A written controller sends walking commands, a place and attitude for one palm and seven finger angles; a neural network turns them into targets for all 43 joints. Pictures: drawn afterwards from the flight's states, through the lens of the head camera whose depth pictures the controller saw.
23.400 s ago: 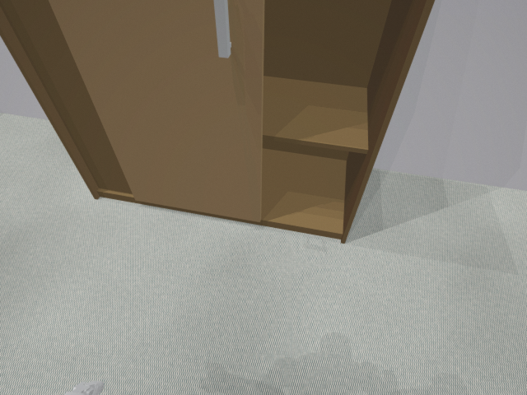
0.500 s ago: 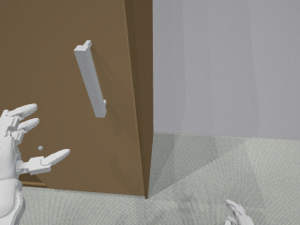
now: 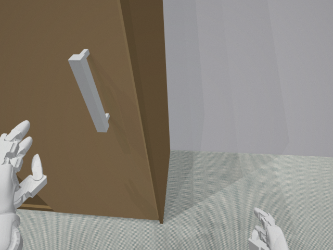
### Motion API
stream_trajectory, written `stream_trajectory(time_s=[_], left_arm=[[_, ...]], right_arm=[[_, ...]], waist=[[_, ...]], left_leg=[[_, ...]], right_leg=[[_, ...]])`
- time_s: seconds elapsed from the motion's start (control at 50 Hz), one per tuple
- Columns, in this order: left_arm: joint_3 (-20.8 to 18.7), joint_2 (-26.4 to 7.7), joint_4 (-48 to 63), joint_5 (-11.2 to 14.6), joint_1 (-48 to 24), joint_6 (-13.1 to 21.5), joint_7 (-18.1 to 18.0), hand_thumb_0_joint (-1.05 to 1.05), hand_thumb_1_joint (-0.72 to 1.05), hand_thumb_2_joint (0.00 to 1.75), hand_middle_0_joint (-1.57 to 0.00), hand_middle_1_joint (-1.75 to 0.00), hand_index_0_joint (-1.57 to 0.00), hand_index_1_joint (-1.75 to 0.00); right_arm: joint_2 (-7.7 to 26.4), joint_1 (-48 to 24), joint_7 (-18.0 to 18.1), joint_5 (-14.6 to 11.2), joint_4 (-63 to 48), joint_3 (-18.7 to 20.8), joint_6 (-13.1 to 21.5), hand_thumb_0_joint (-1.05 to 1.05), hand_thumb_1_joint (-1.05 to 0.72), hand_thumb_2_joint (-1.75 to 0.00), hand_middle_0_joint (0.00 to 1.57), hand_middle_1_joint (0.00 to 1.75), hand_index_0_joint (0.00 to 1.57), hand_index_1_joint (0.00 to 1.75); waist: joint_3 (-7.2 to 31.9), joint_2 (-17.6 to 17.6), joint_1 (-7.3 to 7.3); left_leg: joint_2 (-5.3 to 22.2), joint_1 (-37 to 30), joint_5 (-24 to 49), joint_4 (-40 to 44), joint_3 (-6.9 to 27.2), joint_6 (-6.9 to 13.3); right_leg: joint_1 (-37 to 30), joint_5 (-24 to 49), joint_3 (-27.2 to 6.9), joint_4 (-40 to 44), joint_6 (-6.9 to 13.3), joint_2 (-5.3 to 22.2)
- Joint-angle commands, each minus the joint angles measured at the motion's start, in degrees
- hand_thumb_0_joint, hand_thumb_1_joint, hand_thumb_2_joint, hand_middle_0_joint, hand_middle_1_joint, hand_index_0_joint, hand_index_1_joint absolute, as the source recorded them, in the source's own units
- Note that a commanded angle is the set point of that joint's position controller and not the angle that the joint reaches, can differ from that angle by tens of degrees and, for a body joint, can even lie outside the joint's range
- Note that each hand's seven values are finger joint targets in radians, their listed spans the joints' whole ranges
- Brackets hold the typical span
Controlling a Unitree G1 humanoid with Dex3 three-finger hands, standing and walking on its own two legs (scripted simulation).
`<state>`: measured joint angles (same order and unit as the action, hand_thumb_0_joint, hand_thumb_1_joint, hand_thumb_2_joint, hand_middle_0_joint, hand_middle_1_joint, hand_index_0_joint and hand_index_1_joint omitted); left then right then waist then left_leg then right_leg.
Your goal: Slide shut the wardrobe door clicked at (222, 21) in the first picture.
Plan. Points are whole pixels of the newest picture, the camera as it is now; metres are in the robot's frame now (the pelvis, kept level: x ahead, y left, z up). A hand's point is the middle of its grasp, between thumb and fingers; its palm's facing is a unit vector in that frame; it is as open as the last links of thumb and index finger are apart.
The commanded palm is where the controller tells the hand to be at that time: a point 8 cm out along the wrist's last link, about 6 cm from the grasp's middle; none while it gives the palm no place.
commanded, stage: draw the hand back to the body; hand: left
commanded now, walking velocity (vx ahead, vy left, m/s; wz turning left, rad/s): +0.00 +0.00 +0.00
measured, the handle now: (94, 93) +0.42 +0.25 +0.18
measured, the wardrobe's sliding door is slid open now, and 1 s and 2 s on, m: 0.00 0.00 0.00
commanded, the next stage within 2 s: step back with the hand held close in 0.20 s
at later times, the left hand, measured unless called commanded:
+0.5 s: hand (47, 178) +0.19 +0.25 +0.15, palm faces +0.44 -0.79 -0.44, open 7.4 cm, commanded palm +0.13 +0.29 +0.17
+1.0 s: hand (9, 196) +0.15 +0.31 +0.14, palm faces +0.45 -0.76 -0.47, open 7.4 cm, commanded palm +0.09 +0.34 +0.17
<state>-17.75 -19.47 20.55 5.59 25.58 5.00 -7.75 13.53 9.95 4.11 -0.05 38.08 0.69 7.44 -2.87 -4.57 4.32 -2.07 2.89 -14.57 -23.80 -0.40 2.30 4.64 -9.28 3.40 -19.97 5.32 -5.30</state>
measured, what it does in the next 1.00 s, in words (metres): shifts its weight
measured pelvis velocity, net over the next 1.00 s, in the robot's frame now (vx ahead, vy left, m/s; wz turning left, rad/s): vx -0.06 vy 0.05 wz -0.03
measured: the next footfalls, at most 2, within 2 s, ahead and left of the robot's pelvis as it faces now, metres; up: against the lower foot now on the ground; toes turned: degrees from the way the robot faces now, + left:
right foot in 1.72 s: -0.30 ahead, -0.05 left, +0.00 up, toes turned -6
left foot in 1.88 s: -0.08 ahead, +0.11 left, +0.00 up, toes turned -6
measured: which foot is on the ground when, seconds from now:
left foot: down 0.00-1.00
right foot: down 0.00-1.00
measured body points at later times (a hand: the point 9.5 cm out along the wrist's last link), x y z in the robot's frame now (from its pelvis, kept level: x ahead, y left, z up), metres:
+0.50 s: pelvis -0.01 -0.01 +0.00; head -0.02 -0.03 +0.44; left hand +0.16 +0.29 +0.18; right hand +0.17 -0.25 -0.09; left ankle -0.01 +0.10 -0.74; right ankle +0.03 -0.06 -0.74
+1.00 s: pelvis -0.06 +0.05 -0.02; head -0.06 +0.04 +0.43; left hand +0.12 +0.35 +0.17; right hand +0.10 -0.20 -0.10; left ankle -0.01 +0.10 -0.74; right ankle +0.02 -0.06 -0.74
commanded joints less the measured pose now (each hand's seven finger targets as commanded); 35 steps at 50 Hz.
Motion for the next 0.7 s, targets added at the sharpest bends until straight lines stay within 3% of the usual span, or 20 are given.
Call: stream_trajectory(time_s=[0.0, 0.2, 0.26, 0.3, 0.32, 0.34, 0.36, 0.38, 0.42, 0.5, 0.58, 0.68], left_arm=[[-7.17, -11.64, 11.12, -0.05, -6.61, 3.78, -1.55, 0.00, 0.90, 0.90, -0.20, -0.30, -0.20, -0.30], [-7.03, -11.64, 11.72, 0.05, -5.64, 4.07, -1.68, 0.00, 0.90, 0.90, -0.20, -0.30, -0.20, -0.30], [-7.35, -11.72, 10.89, 0.14, -4.80, 4.10, -1.66, 0.00, 0.90, 0.90, -0.20, -0.30, -0.20, -0.30], [-8.88, -13.54, 11.89, 0.12, -6.45, 4.44, -1.86, 0.00, 0.90, 0.90, -0.20, -0.30, -0.20, -0.30], [-13.88, -17.95, 14.45, -1.01, -8.33, 6.39, -1.64, 0.00, 0.90, 0.90, -0.20, -0.30, -0.20, -0.30], [-10.88, -13.41, 8.96, -1.74, -3.70, 6.27, -1.18, 0.00, 0.90, 0.90, -0.20, -0.30, -0.20, -0.30], [-8.82, -11.40, 7.90, -2.09, -2.01, 6.48, -0.96, 0.00, 0.90, 0.90, -0.20, -0.30, -0.20, -0.30], [-9.08, -12.11, 10.28, -2.16, -2.43, 7.35, -1.10, 0.00, 0.90, 0.90, -0.20, -0.30, -0.20, -0.30], [-8.45, -12.19, 10.40, -2.41, -0.02, 7.92, -1.60, 0.00, 0.90, 0.90, -0.20, -0.30, -0.20, -0.30], [-10.29, -14.57, 13.85, -2.56, 1.98, 8.07, -2.52, 0.00, 0.90, 0.90, -0.20, -0.30, -0.20, -0.30], [-13.72, -16.95, 14.89, -2.48, 4.02, 7.87, -3.00, 0.00, 0.90, 0.90, -0.20, -0.30, -0.20, -0.30], [-13.61, -15.50, 14.27, -2.86, 5.14, 7.75, -2.83, 0.00, 0.90, 0.90, -0.20, -0.30, -0.20, -0.30]], right_arm=[[5.57, -7.63, 0.56, -0.25, -8.65, 1.83, 2.79, 0.00, -0.90, -0.90, 0.20, 0.30, 0.20, 0.30], [5.43, -8.18, 0.26, -0.31, -8.53, 1.85, 2.72, 0.00, -0.90, -0.90, 0.20, 0.30, 0.20, 0.30], [5.51, -8.46, 0.40, -0.30, -8.41, 2.12, 2.59, 0.00, -0.90, -0.90, 0.20, 0.30, 0.20, 0.30], [5.64, -8.49, 0.43, -0.33, -8.34, 2.23, 2.69, 0.00, -0.90, -0.90, 0.20, 0.30, 0.20, 0.30], [7.41, -4.92, 0.33, -1.25, -11.57, 2.08, 1.57, 0.00, -0.90, -0.90, 0.20, 0.30, 0.20, 0.30], [6.09, -4.12, 0.17, -0.97, -9.98, 2.14, 0.27, 0.00, -0.90, -0.90, 0.20, 0.30, 0.20, 0.30], [5.95, -3.40, -0.23, -1.21, -10.49, 2.09, -0.51, 0.00, -0.90, -0.90, 0.20, 0.30, 0.20, 0.30], [5.99, -4.03, -0.28, -1.26, -11.30, 2.19, -0.72, 0.00, -0.90, -0.90, 0.20, 0.30, 0.20, 0.30], [6.11, -2.99, -0.20, -1.53, -11.34, 2.03, -1.18, 0.00, -0.90, -0.90, 0.20, 0.30, 0.20, 0.30], [7.09, -3.52, 0.51, -1.51, -12.60, 2.37, -2.01, 0.00, -0.90, -0.90, 0.20, 0.30, 0.20, 0.30], [7.71, -4.83, 1.37, -1.22, -13.66, 2.48, -3.10, 0.00, -0.90, -0.90, 0.20, 0.30, 0.20, 0.30], [8.46, -4.14, 1.93, -1.03, -14.62, 2.56, -3.10, 0.00, -0.90, -0.90, 0.20, 0.30, 0.20, 0.30]], waist=[[3.05, 2.30, -0.86], [3.36, 0.54, -0.60], [3.45, 2.64, -0.40], [4.21, 1.74, -0.34], [2.08, 4.15, -3.26], [3.25, 8.67, -4.00], [5.04, 9.90, -4.14], [6.45, 7.53, -3.93], [10.18, 3.61, -4.30], [10.65, 2.16, -4.47], [10.04, 1.77, -3.87], [10.89, 0.14, -3.24]], left_leg=[[2.56, 4.45, 6.46, 2.85, 1.34, -0.55], [2.43, 4.28, 6.53, 2.80, 1.34, -0.63], [2.41, 4.37, 7.23, 2.47, 1.04, -0.38], [2.40, 4.18, 7.17, 2.41, 1.09, -0.45], [3.68, 6.24, 2.70, -1.85, 3.08, 0.52], [3.37, 6.15, 1.37, -5.38, 3.46, 0.48], [3.38, 7.64, 0.39, -7.54, 3.35, 0.33], [3.26, 9.01, 0.34, -8.46, 3.29, 0.29], [3.73, 10.19, -0.06, -8.07, 3.34, 0.03], [4.36, 10.27, 3.92, -5.71, 3.80, 0.09], [6.62, 14.78, 5.90, -1.56, 7.19, 0.83], [8.98, 21.76, 5.17, 1.88, 9.64, 1.83]], right_leg=[[-2.09, -0.93, -8.34, 5.87, -3.60, 7.00], [-2.81, -1.22, -8.63, 5.98, -3.64, 7.38], [-3.08, -0.06, -8.98, 5.76, -3.83, 7.46], [-3.26, -0.03, -9.18, 5.70, -3.78, 7.65], [7.53, 3.33, -17.16, 8.79, -4.83, 11.53], [9.36, 2.41, -18.12, 9.71, -5.06, 14.22], [9.69, 1.51, -19.15, 9.59, -4.91, 16.09], [8.71, 5.16, -19.09, 8.45, -4.53, 16.95], [6.86, 5.11, -18.50, 5.98, -3.59, 18.29], [8.57, 3.50, -14.90, 3.04, -3.68, 16.10], [7.48, 2.76, -11.72, -0.92, -4.19, 11.95], [2.30, 5.68, -9.92, -7.18, -4.72, 8.64]])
